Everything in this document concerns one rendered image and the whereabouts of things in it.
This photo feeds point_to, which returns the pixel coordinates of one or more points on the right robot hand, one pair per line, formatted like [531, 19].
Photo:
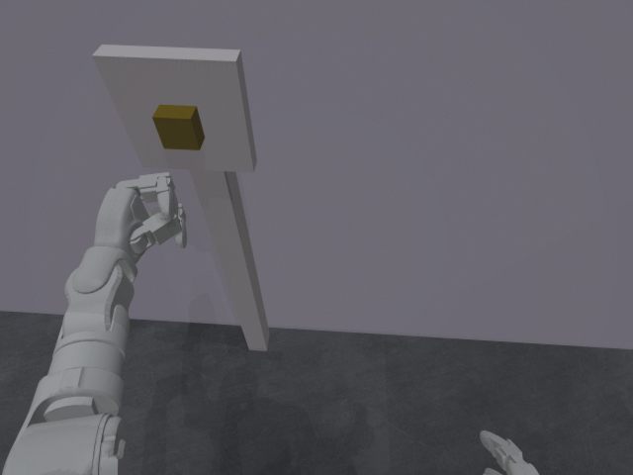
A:
[508, 455]

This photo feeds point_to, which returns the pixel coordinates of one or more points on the robot left upper arm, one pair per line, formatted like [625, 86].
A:
[91, 445]

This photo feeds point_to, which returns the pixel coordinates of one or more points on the left robot forearm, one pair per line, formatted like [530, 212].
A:
[84, 378]

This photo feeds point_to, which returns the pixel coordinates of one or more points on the left robot hand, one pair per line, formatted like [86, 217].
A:
[123, 221]

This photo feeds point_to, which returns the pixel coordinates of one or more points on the panel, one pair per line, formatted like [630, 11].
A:
[139, 79]

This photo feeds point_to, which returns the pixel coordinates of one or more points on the button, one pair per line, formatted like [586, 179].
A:
[179, 127]

